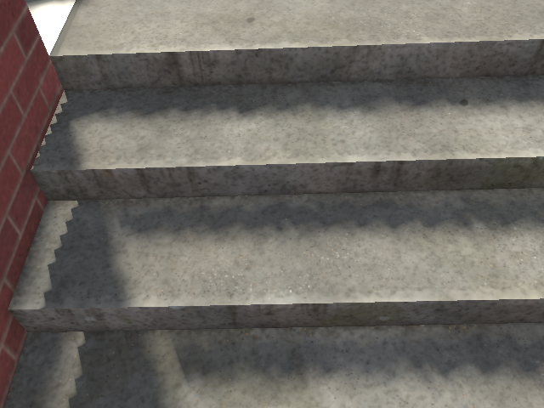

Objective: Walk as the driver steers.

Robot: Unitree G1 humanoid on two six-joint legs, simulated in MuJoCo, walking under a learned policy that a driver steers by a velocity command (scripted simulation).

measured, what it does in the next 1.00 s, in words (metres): climbs, turning left: right foot 0.11 m higher, then left foot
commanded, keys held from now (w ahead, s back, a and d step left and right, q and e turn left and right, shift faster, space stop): w+q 0.10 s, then q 0.38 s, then no key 0.36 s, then w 0.16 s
